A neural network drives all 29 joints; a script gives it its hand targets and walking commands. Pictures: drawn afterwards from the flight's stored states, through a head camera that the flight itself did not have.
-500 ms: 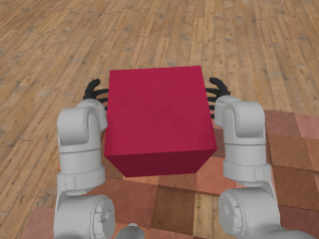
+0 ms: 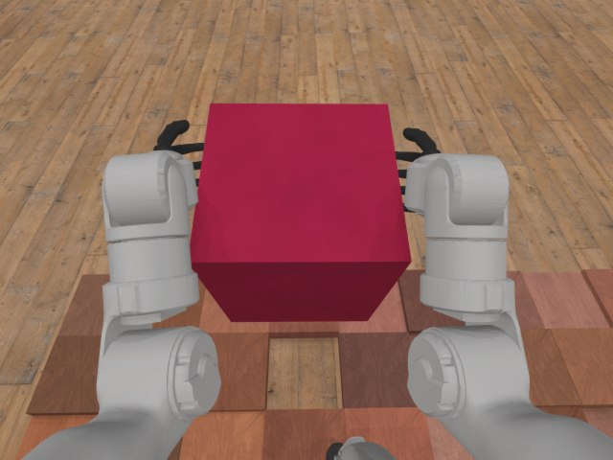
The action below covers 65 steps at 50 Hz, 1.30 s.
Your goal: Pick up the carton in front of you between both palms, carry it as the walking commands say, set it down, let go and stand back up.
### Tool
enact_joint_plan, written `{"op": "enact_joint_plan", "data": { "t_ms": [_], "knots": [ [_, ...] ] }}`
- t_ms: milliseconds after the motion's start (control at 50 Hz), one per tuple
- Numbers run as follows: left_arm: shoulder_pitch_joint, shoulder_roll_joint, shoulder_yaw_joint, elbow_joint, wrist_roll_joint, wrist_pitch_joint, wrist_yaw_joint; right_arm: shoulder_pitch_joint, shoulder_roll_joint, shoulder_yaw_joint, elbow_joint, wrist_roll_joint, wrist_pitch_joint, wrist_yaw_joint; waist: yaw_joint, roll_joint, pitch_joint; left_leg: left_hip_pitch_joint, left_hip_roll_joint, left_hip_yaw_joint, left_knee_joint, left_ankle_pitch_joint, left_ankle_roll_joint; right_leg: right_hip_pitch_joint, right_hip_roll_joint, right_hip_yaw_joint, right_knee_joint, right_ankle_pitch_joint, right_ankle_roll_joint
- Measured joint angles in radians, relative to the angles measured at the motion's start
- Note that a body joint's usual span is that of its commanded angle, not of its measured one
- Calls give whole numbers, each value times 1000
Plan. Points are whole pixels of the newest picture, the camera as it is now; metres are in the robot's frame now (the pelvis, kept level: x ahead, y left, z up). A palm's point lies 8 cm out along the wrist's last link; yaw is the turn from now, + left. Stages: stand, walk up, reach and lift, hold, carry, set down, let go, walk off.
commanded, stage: carry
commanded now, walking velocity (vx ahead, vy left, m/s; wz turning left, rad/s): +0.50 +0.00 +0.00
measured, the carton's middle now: (299, 227) +0.41 -0.03 +0.07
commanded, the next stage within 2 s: none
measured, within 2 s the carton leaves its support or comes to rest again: neither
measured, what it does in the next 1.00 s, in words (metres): walks ahead: left foot, then right foot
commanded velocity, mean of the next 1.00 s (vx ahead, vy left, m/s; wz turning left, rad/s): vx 0.50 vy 0.00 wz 0.00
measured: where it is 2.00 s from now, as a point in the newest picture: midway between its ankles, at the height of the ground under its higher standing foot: (317, 186)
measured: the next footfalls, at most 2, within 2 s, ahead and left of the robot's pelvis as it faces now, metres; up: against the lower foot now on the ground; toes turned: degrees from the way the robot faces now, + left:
left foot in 0.38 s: +0.38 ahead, +0.06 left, +0.02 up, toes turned +4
right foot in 0.72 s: +0.68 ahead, -0.14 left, +0.01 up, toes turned -3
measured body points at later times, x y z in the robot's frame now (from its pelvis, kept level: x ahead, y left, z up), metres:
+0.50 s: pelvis +0.32 -0.03 +0.02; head +0.38 -0.03 +0.46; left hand +0.73 +0.13 +0.16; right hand +0.72 -0.16 +0.15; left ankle +0.35 +0.05 -0.71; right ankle +0.20 -0.11 -0.61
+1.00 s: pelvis +0.63 -0.13 +0.01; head +0.68 -0.13 +0.46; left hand +1.01 +0.04 +0.13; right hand +1.04 -0.24 +0.12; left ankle +0.65 +0.00 -0.66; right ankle +0.64 -0.14 -0.71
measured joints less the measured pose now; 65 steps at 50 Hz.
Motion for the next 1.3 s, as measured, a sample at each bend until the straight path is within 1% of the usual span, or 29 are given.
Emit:
{"op": "enact_joint_plan", "data": {
  "t_ms": [20,80,120,220,280,320,360,380,420,460,480,520,560,620,660,680,720,740,760,800,820,860,920,1000,1060,1120,1200,1240,1300],
  "knots": [
    [4,-13,-9,17,7,-10,3,6,-14,-4,11,-1,1,12,15,25,1,-20,21,-29,87,16,-7,20,18,-21,10,-34,-20],
    [39,-46,-34,55,16,-25,26,30,-36,-24,61,-8,-6,42,69,9,-4,-154,-33,-106,440,-33,-45,79,17,-22,3,-113,-31],
    [82,-63,-38,54,-3,-24,56,49,-37,-27,94,-27,-11,63,98,2,-6,-232,-50,-111,507,-11,-63,135,14,-23,-52,-119,-26],
    [153,-79,-26,-40,-81,-38,137,96,-9,-9,55,-45,-53,80,160,-26,14,-362,-64,-90,357,38,-102,275,9,-12,-172,-152,-44],
    [150,-83,-22,-43,-99,-69,150,120,3,-14,19,-61,-81,91,190,-28,4,-394,-72,-71,195,127,-106,351,12,-5,-208,-193,-40],
    [144,-79,-29,-12,-103,-91,147,133,4,-14,16,-73,-91,99,196,-26,-16,-388,-81,-46,83,215,-96,400,17,-5,-207,-238,-34],
    [143,-71,-36,7,-110,-100,146,143,3,-5,18,-80,-99,105,188,-24,-35,-340,-91,-13,-42,342,-69,437,22,-11,-151,-298,-20],
    [144,-62,-39,10,-113,-100,142,143,6,4,24,-81,-102,103,178,-22,-45,-295,-93,4,-94,371,-39,439,25,-16,-82,-328,-3],
    [135,-28,-47,19,-126,-104,126,145,18,25,24,-81,-119,92,136,-84,-38,-256,-131,27,-70,308,25,379,-8,20,143,-309,28],
    [128,-4,-49,8,-131,-96,106,131,21,46,13,-71,-111,70,97,-89,-22,-233,-133,23,-41,270,81,253,17,59,436,-361,47],
    [125,0,-47,-8,-125,-88,93,128,22,53,-7,-55,-100,48,77,-83,-15,-215,-129,15,-41,259,97,190,26,61,540,-359,50],
    [114,4,-46,-48,-108,-65,70,119,25,52,-54,-14,-74,2,42,-75,-6,-172,-119,-1,-63,240,92,78,23,58,605,-314,58],
    [84,7,-44,-78,-88,-43,52,97,21,44,-91,13,-54,-22,16,-74,-1,-130,-110,-15,-90,223,80,-13,8,61,543,-264,67],
    [34,10,-32,-85,-53,-21,31,47,15,27,-90,19,-37,-26,-15,-76,-10,-77,-101,-34,-95,196,101,-111,-11,77,378,-152,69],
    [16,16,-26,-51,-31,-9,18,20,14,13,-44,12,-32,-22,-32,-76,-28,-31,-96,-48,-81,165,117,-115,-19,84,183,-36,69],
    [12,19,-24,-30,-21,-3,12,12,13,10,-16,11,-28,-22,-33,-77,-39,-2,-91,-50,-69,144,125,-97,-18,75,75,40,70],
    [3,23,-21,24,-8,10,5,-1,4,5,45,18,-18,-25,-22,-82,-65,44,-75,-42,-2,106,163,-36,-7,16,-84,176,60],
    [-1,22,-23,58,-4,9,4,-8,-9,6,78,18,-12,-19,-9,-69,-82,44,-60,-43,71,147,150,-1,9,-13,-93,119,28],
    [-5,14,-28,88,-1,0,5,-20,-30,10,111,14,-9,-3,14,-29,-92,13,-40,-71,181,159,93,3,43,-37,-60,44,-4],
    [-14,-4,-39,143,10,-14,14,-33,-63,0,168,13,-10,17,50,0,-84,-85,-65,-131,442,64,10,9,74,-59,0,-29,-33],
    [-4,-14,-42,158,10,-15,22,-27,-67,-9,188,10,-10,23,63,-1,-82,-135,-78,-137,528,41,-14,20,77,-66,9,-45,-36],
    [35,-29,-44,168,-1,-17,42,-4,-62,-16,219,-11,-16,40,88,-9,-79,-223,-84,-130,590,38,-41,57,86,-74,-6,-74,-50],
    [94,-35,-56,134,-53,-11,94,42,-41,-14,215,-41,-31,67,121,-28,-60,-335,-71,-119,562,53,-60,119,93,-79,-50,-103,-65],
    [125,-48,-66,94,-104,-30,161,103,-25,-19,162,-55,-69,98,172,-47,-32,-434,-49,-112,448,33,-85,206,96,-72,-104,-141,-82],
    [132,-54,-56,89,-116,-58,176,140,-10,-17,124,-60,-93,101,193,-56,-33,-491,-35,-100,399,115,-84,271,93,-59,-149,-169,-82],
    [128,-55,-47,100,-129,-87,182,166,0,-13,94,-62,-110,97,199,-64,-46,-524,-27,-91,383,218,-78,342,90,-39,-194,-199,-80],
    [127,-49,-48,128,-116,-121,147,168,-2,4,89,-67,-117,86,198,-62,-80,-529,-34,-68,315,343,-65,431,87,2,-236,-254,-75],
    [126,-50,-49,127,-111,-131,138,162,-9,11,81,-67,-116,83,192,-55,-94,-512,-49,-51,235,399,-64,476,88,20,-241,-290,-71],
    [131,-54,-60,105,-112,-130,137,158,-21,21,64,-58,-107,82,171,-34,-108,-432,-83,3,10,507,-53,547,99,22,-225,-334,-54]
  ]
}}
